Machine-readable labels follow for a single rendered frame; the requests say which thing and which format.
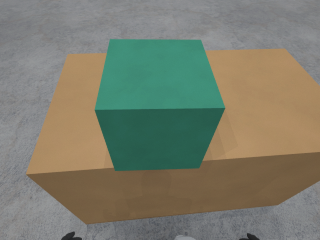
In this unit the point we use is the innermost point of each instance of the pedestal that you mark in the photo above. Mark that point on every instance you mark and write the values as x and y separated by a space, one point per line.
265 149

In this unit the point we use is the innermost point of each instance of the carton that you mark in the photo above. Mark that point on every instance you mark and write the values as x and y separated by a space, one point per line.
158 104

